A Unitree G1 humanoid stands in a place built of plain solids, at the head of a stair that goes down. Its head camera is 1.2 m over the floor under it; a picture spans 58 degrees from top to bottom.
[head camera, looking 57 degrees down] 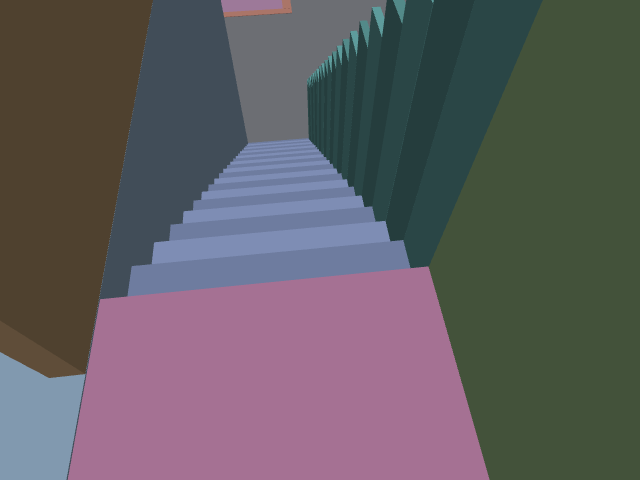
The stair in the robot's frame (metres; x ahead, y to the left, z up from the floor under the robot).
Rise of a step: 0.19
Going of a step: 0.23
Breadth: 1.02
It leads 6 degrees to the left of straight ahead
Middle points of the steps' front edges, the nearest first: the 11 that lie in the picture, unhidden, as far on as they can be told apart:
0.62 0.16 0.00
0.85 0.19 -0.19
1.07 0.21 -0.38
1.30 0.24 -0.57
1.53 0.26 -0.76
1.75 0.29 -0.95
1.98 0.32 -1.14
2.21 0.34 -1.33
2.43 0.37 -1.52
2.66 0.39 -1.72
2.89 0.42 -1.91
